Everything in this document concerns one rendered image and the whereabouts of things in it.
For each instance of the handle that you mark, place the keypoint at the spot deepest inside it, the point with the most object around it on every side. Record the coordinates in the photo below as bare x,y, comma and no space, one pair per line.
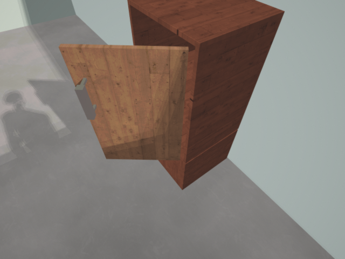
85,101

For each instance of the cupboard door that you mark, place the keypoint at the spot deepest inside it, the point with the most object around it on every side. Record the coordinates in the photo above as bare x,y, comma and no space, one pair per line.
139,93

